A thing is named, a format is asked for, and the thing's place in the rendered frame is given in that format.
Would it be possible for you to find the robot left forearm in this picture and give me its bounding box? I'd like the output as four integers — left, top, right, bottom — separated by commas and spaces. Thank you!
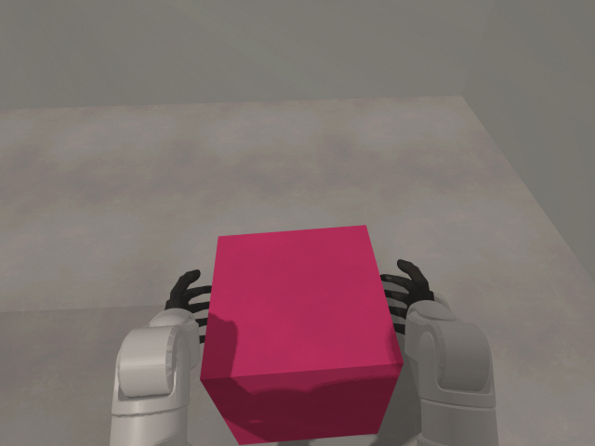
110, 308, 201, 446

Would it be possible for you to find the robot right hand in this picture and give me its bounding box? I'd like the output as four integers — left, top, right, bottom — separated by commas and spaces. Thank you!
380, 259, 434, 335

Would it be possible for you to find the robot right forearm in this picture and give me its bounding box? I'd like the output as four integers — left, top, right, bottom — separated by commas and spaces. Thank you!
404, 300, 499, 446

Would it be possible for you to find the carton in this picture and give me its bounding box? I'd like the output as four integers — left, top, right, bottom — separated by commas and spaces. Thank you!
200, 225, 403, 445

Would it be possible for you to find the robot left hand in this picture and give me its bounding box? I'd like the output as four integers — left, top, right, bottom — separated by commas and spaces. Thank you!
165, 269, 212, 344

